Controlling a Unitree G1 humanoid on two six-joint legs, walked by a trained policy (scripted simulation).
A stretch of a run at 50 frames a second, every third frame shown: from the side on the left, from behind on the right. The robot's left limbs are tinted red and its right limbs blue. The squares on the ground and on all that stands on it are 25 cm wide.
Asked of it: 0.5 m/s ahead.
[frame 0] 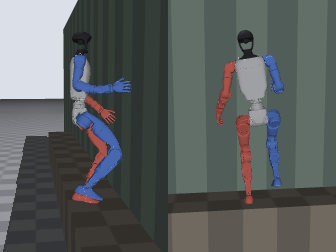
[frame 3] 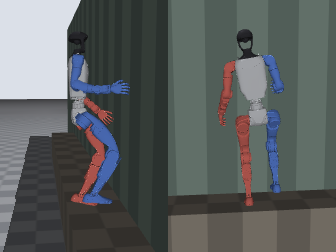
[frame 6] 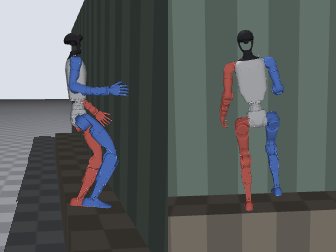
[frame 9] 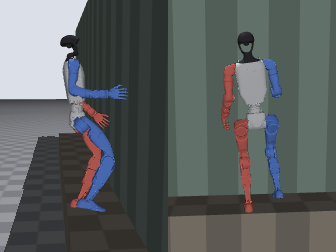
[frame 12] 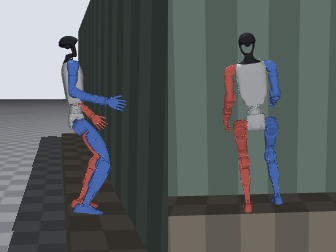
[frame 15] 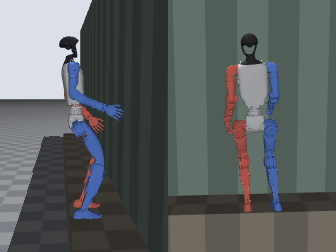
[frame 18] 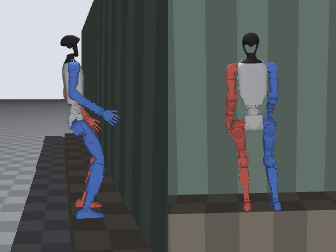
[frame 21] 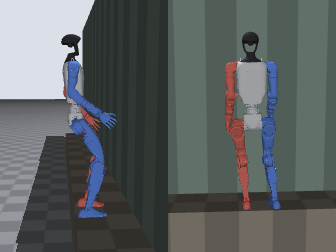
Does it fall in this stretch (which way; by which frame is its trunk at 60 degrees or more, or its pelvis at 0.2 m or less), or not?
no
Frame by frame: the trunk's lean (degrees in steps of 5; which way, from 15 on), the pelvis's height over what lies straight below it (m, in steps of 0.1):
0: 10, 0.7
3: 10, 0.8
6: 10, 0.8
9: 10, 0.7
12: 10, 0.7
15: 10, 0.7
18: 5, 0.7
21: 5, 0.7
